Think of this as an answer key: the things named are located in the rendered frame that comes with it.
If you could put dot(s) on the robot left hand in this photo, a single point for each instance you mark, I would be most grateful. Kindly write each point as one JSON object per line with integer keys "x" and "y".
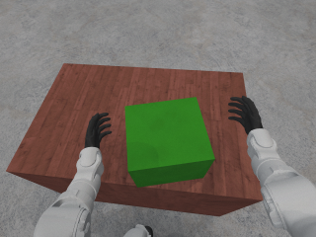
{"x": 93, "y": 135}

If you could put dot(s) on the left robot upper arm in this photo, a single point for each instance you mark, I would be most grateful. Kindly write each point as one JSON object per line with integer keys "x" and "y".
{"x": 60, "y": 221}

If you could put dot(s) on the left robot shin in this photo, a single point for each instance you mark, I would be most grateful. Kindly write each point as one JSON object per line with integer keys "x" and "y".
{"x": 141, "y": 227}

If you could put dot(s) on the pedestal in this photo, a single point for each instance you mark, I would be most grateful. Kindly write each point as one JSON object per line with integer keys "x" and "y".
{"x": 50, "y": 149}

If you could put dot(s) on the right robot upper arm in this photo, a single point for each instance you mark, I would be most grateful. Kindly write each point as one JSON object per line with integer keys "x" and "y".
{"x": 291, "y": 204}

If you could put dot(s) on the right robot forearm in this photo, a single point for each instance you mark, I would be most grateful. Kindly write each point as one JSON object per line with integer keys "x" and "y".
{"x": 266, "y": 163}

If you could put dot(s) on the robot right hand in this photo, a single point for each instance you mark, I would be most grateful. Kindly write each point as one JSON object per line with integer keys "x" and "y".
{"x": 250, "y": 117}

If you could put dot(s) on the carton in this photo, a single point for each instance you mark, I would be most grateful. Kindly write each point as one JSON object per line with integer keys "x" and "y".
{"x": 166, "y": 142}

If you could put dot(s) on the left robot forearm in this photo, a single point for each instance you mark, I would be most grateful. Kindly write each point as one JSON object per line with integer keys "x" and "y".
{"x": 85, "y": 186}

